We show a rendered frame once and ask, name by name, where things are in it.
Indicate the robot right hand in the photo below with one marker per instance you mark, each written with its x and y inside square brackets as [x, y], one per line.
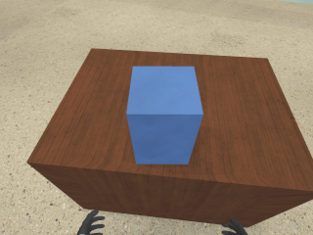
[234, 225]

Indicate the pedestal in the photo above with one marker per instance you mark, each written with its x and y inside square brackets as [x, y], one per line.
[250, 161]

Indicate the carton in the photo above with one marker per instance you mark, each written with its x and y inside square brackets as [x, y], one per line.
[164, 114]

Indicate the robot left hand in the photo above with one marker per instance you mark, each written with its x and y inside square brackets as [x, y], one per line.
[86, 226]

